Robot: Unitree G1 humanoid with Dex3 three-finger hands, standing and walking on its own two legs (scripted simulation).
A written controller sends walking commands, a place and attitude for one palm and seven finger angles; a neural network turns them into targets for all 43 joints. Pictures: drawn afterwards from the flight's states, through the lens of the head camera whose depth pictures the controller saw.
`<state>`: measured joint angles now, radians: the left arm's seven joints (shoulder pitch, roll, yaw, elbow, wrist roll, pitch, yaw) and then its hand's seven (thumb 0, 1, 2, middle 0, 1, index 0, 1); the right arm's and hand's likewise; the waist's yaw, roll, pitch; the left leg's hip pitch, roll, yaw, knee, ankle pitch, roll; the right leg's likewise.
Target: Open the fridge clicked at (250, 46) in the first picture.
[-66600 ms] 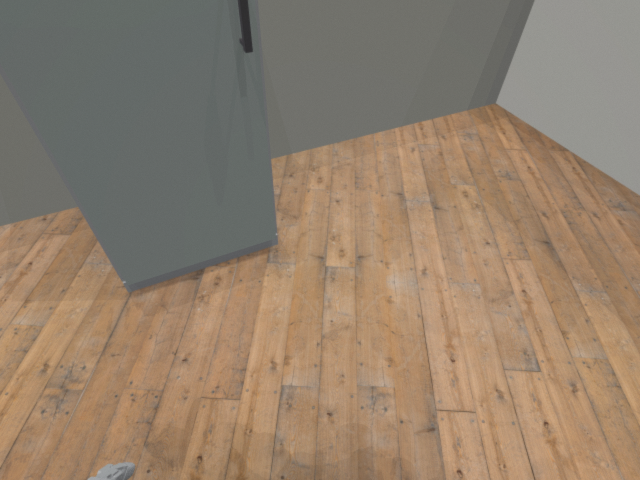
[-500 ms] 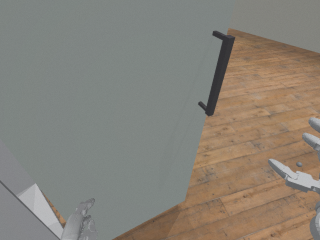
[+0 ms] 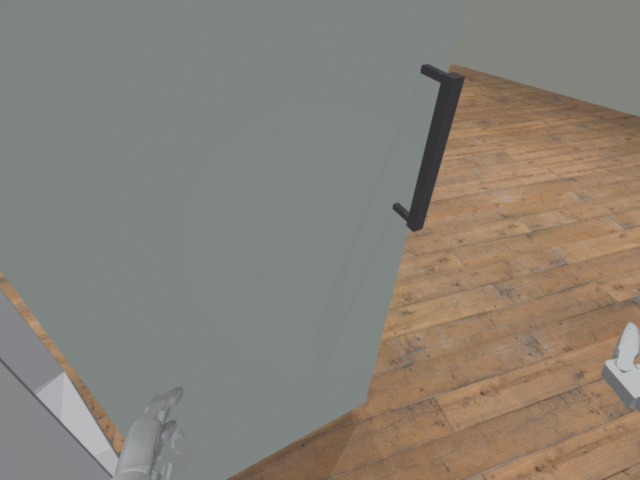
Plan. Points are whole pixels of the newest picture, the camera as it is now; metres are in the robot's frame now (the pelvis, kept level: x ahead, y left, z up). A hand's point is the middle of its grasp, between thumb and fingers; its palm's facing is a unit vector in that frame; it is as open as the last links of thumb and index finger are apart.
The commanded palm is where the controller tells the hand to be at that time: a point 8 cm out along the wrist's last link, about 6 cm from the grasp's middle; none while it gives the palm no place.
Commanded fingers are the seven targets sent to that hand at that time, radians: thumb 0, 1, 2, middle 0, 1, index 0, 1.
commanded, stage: draw the hand back to the body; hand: right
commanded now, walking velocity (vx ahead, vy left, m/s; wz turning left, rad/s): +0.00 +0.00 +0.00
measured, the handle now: (421, 155) +0.49 -0.16 +0.20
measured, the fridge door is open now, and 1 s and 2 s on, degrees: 108 108 108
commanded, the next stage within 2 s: step back with the hand held close in 0.16 s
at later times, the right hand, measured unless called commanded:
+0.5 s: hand (579, 359) +0.20 -0.26 +0.14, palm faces +0.39 +0.84 -0.38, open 7.4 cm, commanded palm +0.13 -0.31 +0.17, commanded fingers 0.00 -0.90 -0.90 0.20 0.30 0.20 0.30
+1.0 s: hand out of the picture +0.11 -0.29 +0.14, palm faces +0.42 +0.81 -0.41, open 7.4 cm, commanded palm +0.04 -0.34 +0.17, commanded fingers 0.00 -0.90 -0.90 0.20 0.30 0.20 0.30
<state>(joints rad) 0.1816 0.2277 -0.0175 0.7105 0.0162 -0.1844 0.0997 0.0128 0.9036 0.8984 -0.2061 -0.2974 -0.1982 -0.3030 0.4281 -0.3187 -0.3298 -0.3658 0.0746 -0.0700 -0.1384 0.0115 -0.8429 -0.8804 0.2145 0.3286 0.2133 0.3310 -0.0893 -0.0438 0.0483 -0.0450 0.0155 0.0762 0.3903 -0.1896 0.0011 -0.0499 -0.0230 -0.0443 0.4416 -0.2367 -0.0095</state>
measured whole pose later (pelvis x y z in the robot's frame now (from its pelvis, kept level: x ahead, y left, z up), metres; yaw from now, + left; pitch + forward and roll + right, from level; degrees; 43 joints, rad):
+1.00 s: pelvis -0.09 -0.04 -0.03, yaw -1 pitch -3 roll +2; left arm 0.21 0.24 -0.01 0.62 0.00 -0.09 0.09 0.01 0.90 0.90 -0.21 -0.30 -0.20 -0.30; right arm 0.51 -0.40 -0.36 -0.50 0.01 -0.20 -0.16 0.01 -0.89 -0.90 0.22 0.30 0.22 0.30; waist 0.01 0.00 0.03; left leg -0.37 0.04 0.05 0.64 -0.22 -0.03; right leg -0.42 0.00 -0.07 0.66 -0.20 -0.05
